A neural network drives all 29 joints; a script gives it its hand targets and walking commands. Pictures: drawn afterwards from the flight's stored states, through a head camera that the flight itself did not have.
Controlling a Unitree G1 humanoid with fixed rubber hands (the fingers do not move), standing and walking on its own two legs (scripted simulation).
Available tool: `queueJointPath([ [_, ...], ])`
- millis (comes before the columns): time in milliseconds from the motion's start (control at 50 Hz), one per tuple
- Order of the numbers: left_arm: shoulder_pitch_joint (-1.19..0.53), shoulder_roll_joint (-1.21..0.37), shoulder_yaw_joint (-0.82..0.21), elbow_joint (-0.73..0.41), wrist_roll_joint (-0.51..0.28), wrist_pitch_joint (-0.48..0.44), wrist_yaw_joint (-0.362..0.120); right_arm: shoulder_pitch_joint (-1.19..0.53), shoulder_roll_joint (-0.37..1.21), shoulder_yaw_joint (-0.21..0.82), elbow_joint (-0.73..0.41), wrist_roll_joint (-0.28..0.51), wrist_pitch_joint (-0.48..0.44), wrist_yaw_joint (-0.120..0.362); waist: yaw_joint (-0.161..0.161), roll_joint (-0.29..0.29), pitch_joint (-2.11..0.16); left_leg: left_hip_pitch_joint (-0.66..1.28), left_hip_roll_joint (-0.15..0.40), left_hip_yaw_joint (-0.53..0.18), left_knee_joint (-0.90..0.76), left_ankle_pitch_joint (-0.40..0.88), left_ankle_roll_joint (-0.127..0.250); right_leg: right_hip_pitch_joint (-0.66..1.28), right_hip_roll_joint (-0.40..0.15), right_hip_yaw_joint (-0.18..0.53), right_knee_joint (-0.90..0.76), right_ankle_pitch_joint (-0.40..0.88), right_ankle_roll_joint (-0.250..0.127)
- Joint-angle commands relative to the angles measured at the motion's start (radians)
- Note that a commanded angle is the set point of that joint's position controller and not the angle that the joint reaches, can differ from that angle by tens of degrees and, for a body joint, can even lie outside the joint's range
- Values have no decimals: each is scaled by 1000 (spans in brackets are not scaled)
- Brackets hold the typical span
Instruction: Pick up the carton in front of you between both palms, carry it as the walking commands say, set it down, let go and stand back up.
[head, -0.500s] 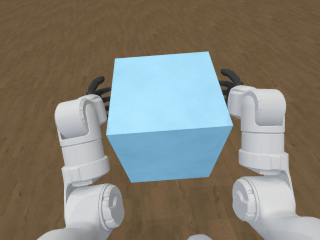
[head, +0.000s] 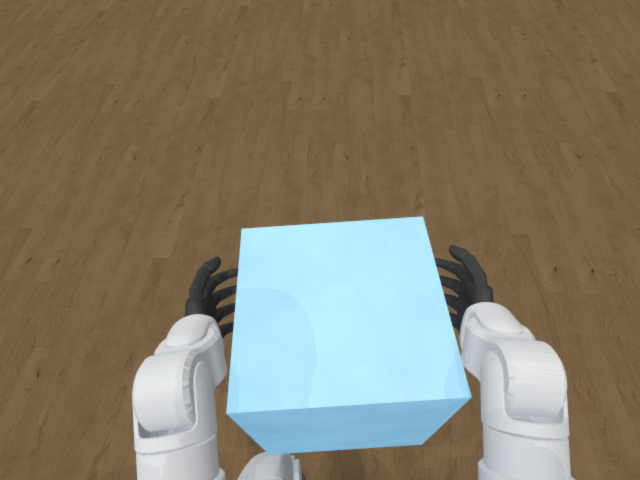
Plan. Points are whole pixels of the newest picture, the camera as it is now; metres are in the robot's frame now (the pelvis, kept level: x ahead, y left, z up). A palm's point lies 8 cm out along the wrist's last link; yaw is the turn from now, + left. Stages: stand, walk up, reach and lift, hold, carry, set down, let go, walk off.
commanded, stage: carry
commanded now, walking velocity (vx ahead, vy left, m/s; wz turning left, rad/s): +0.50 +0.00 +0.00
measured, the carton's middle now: (339, 345) +0.27 +0.01 -0.02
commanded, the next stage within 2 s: none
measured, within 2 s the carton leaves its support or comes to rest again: neither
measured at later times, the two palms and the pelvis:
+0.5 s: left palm (252, 113) +0.59 +0.13 +0.10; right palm (456, 108) +0.58 -0.17 +0.10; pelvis +0.35 -0.01 -0.01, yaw -3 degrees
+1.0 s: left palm (270, 65) +0.75 +0.11 +0.08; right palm (443, 56) +0.74 -0.19 +0.08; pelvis +0.50 -0.03 -0.02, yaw -1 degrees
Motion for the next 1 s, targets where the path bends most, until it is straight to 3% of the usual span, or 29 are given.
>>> queueJointPath([
  [0, -338, -1031, -730, -181, -340, -14, -220, -312, 1039, 724, -144, 284, -12, 148, -11, -187, -413, 17, -29, 82, -202, 145, -2, 389, -190, 90, 4, 710, -70],
  [80, -265, -896, -723, -217, -319, 16, -211, -279, 921, 749, -195, 315, 30, 162, -21, -180, -340, 227, -73, 172, -330, 281, 25, 289, -156, -2, 129, 778, -23],
  [100, -253, -855, -719, -222, -312, 30, -205, -261, 886, 741, -191, 316, 43, 162, -33, -159, -349, 355, -99, 203, -369, 263, 34, 228, -133, -37, 228, 740, -2],
  [120, -254, -810, -709, -221, -305, 44, -198, -254, 848, 727, -186, 315, 59, 162, -43, -129, -372, 526, -62, 167, -354, 205, 45, 95, -113, -41, 356, 591, 13],
  [140, -259, -764, -692, -218, -299, 62, -191, -240, 799, 707, -182, 311, 78, 160, -58, 6, -397, 665, 134, -96, -382, 131, 73, -78, -81, -25, 578, 271, 38],
  [160, -274, -753, -696, -230, -303, 82, -187, -260, 773, 697, -153, 312, 86, 158, -60, 273, -439, 865, 370, -553, -473, 13, 247, -408, 48, 40, 862, -149, 65],
  [180, -286, -741, -700, -221, -304, 94, -187, -239, 783, 691, -141, 318, 96, 158, -65, 239, -383, 814, 383, -600, -533, 82, 279, -527, 32, 161, 1002, -277, 41],
  [200, -308, -755, -696, -209, -305, 100, -188, -265, 796, 693, -144, 331, 103, 160, -65, 182, -346, 759, 363, -499, -519, 203, 275, -569, -16, 196, 1043, -260, 14],
  [220, -320, -777, -697, -194, -308, 101, -190, -283, 817, 697, -139, 334, 106, 162, -61, 74, -333, 697, 346, -415, -512, 258, 249, -561, -56, 215, 1013, -205, 7],
  [240, -317, -801, -698, -182, -307, 99, -192, -305, 835, 705, -143, 340, 106, 165, -53, 13, -311, 612, 322, -332, -534, 238, 208, -523, -90, 224, 925, -147, 7],
  [280, -323, -836, -704, -170, -304, 92, -193, -336, 856, 720, -156, 354, 102, 171, -47, 47, -294, 506, 276, -206, -605, 84, 153, -445, -95, 185, 760, -77, 22],
  [320, -310, -842, -703, -162, -291, 86, -186, -336, 850, 722, -156, 359, 101, 176, -45, 92, -256, 455, 252, -104, -633, 157, 153, -410, -81, 134, 608, -47, 44],
  [360, -294, -823, -697, -155, -279, 87, -176, -327, 828, 715, -148, 356, 104, 176, -39, 111, -232, 443, 206, 1, -604, 319, 136, -369, -57, 83, 428, 14, 54],
  [440, -284, -783, -695, -148, -280, 102, -167, -267, 781, 684, -119, 323, 113, 167, -47, 145, -227, 475, 179, 94, -512, 517, 94, -278, -11, 19, 274, 216, 51],
  [500, -283, -780, -695, -144, -294, 107, -175, -265, 780, 671, -109, 303, 119, 164, -29, 104, -225, 418, 121, 165, -345, 446, 28, -69, 20, -33, 118, 384, 53],
  [520, -288, -778, -691, -144, -294, 109, -180, -263, 771, 667, -104, 298, 121, 163, -26, 86, -243, 371, 111, 161, -279, 426, -3, 44, -10, -14, 89, 423, 53],
  [540, -300, -772, -685, -140, -294, 111, -184, -265, 762, 666, -101, 295, 124, 161, -29, -21, -290, 283, 71, 149, -144, 204, -40, 180, -157, 127, 139, 747, 30],
  [560, -296, -783, -680, -109, -296, 108, -186, -285, 769, 680, -111, 304, 129, 159, -11, -213, -402, 148, 9, 85, 33, -95, -61, 374, -317, 341, 158, 927, -96],
  [580, -242, -820, -680, -97, -304, 94, -192, -289, 793, 705, -138, 323, 125, 162, -15, -255, -461, 146, -8, 33, 109, -300, -48, 351, -357, 431, 87, 843, -161],
  [600, -263, -852, -687, -120, -314, 80, -199, -309, 837, 724, -139, 328, 115, 169, -20, -200, -464, 143, 8, -17, 114, -349, -28, 318, -350, 411, 54, 741, -163],
  [620, -283, -894, -693, -126, -319, 67, -206, -322, 878, 733, -139, 332, 102, 177, -25, -152, -467, 172, 28, -44, 45, -342, -11, 268, -330, 357, 30, 620, -137],
  [640, -299, -931, -699, -136, -327, 53, -212, -340, 917, 749, -159, 341, 88, 183, -26, -147, -449, 211, 34, -43, -58, -328, -3, 211, -299, 298, 14, 529, -111],
  [720, -290, -944, -726, -162, -327, 25, -221, -298, 946, 756, -154, 330, 55, 184, -29, -141, -450, 342, 15, 20, -293, -76, -5, 120, -221, 164, 28, 325, -68],
  [760, -273, -920, -735, -174, -321, 24, -219, -266, 916, 747, -165, 317, 54, 181, -34, -100, -439, 416, 47, 17, -395, 94, -12, 57, -184, 127, 67, 247, -42],
  [780, -284, -901, -734, -186, -316, 29, -219, -262, 901, 739, -160, 309, 56, 180, -36, -57, -403, 386, 93, -20, -407, 122, -11, 45, -161, 94, 102, 217, -19],
  [800, -300, -884, -739, -193, -317, 35, -217, -275, 878, 732, -162, 302, 59, 178, -30, -10, -367, 366, 124, -40, -360, 215, -5, 21, -140, 90, 132, 266, 0],
  [840, -281, -827, -727, -157, -300, 52, -210, -256, 826, 708, -118, 296, 73, 177, -33, 29, -336, 372, 132, -30, -318, 346, -7, 0, -138, 95, 187, 400, 7],
  [900, -286, -780, -713, -122, -282, 60, -206, -255, 778, 686, -76, 286, 78, 183, -34, 28, -340, 369, 123, -33, -286, 484, -5, 10, -132, 93, 252, 506, 7],
  [980, -326, -773, -693, -59, -259, 42, -215, -307, 766, 671, -23, 278, 60, 200, -33, 22, -340, 367, 118, -32, -273, 502, -4, 9, -126, 90, 268, 502, 6],
])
